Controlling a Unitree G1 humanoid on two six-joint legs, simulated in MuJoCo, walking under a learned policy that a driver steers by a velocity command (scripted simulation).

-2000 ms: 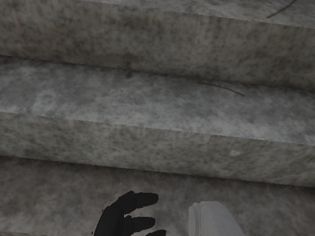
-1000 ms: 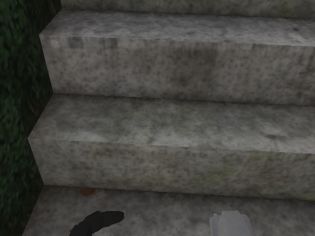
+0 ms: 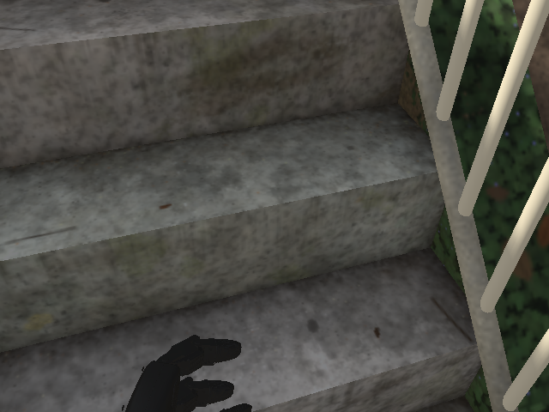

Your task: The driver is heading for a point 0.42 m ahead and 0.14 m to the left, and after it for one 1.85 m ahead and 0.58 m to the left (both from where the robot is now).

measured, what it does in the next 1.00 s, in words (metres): climbs, turning left: right foot 0.18 m higher, then right foot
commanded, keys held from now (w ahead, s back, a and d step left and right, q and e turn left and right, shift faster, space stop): w+q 1.00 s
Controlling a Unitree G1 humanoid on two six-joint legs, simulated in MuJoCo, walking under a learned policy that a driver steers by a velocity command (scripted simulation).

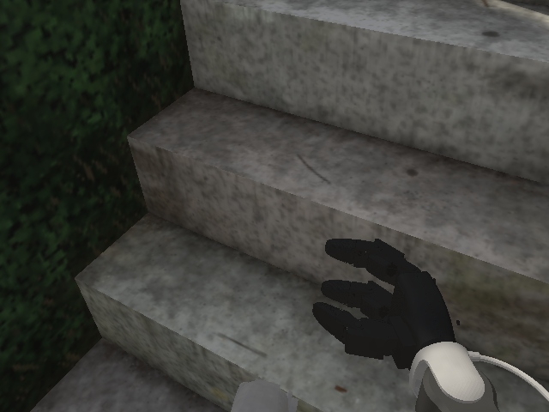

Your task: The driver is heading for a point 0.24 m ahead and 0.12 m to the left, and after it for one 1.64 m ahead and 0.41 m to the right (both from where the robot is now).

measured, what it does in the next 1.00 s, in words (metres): climbs, turning right: left foot 0.22 m higher, then right foot 0.21 m higher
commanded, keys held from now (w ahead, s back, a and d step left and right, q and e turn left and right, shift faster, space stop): w+q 0.08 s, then e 0.92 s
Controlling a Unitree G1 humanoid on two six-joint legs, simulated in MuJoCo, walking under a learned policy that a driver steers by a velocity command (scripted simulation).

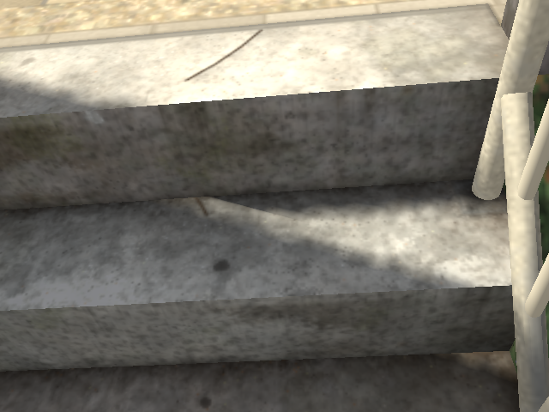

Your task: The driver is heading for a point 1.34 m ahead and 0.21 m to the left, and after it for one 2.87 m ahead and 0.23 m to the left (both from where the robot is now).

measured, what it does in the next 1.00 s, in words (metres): climbs: left foot, then right foot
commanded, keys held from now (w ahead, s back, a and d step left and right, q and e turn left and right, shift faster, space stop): no key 1.00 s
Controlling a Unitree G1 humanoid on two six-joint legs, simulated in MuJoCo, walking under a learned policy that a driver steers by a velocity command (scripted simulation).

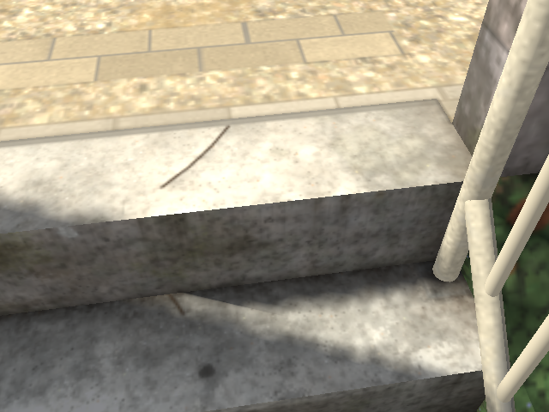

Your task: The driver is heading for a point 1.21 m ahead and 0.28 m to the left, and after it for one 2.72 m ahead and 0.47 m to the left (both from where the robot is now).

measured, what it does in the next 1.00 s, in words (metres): steps on the spot, turning left: left foot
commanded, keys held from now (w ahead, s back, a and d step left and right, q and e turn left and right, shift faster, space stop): no key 0.26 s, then q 0.64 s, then w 0.10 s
